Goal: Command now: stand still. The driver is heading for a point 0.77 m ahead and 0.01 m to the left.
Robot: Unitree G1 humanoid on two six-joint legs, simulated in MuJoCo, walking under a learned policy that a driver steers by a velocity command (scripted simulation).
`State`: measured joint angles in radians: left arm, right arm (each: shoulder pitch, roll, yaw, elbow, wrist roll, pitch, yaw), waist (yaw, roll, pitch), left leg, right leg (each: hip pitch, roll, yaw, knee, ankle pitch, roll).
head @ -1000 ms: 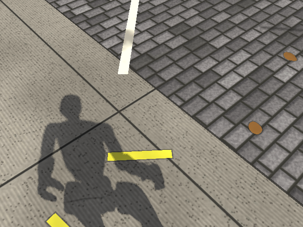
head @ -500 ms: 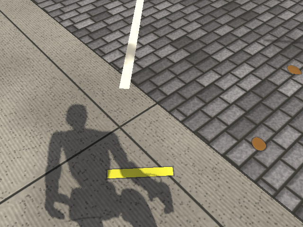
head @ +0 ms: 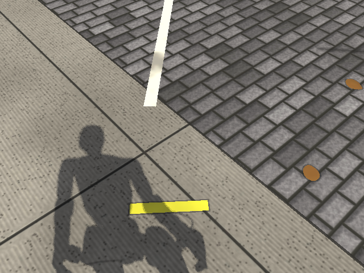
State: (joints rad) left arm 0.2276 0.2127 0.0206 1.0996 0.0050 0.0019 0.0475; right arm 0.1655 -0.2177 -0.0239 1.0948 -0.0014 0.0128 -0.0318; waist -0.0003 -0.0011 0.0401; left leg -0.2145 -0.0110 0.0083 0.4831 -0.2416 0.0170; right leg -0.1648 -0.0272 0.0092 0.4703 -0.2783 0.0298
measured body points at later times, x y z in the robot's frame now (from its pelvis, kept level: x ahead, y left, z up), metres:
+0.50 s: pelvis +0.06 -0.03 +0.00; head +0.06 -0.05 +0.45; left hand +0.01 +0.21 -0.14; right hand +0.12 -0.30 -0.15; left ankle +0.03 +0.10 -0.67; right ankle +0.00 -0.12 -0.74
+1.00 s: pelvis +0.33 +0.02 +0.00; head +0.36 +0.02 +0.45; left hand +0.37 +0.28 -0.14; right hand +0.42 -0.24 -0.13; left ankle +0.38 +0.10 -0.74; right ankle +0.26 -0.13 -0.64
